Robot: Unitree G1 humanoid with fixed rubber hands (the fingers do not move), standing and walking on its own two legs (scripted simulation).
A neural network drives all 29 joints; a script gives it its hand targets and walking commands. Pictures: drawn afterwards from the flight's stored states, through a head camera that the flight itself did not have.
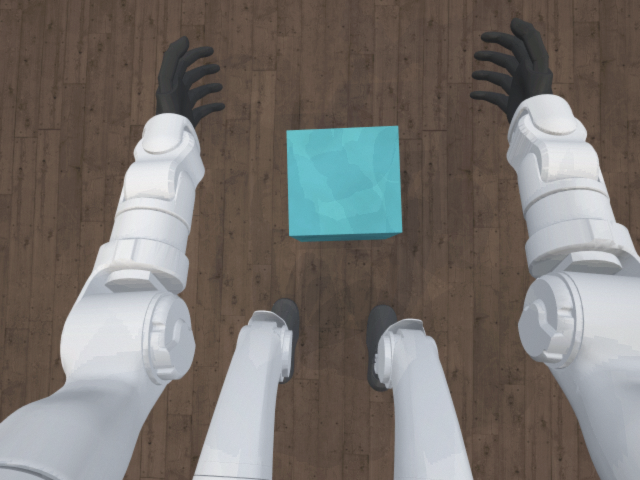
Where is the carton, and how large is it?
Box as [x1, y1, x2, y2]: [286, 126, 401, 241]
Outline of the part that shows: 397,126 286,130 288,211 290,236 300,241 379,239 386,238 401,232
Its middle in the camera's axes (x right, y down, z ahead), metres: +0.05 -0.11 +0.84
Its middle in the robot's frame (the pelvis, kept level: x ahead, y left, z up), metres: +0.49 +0.00 -0.51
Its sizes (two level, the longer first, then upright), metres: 0.210 0.200 0.250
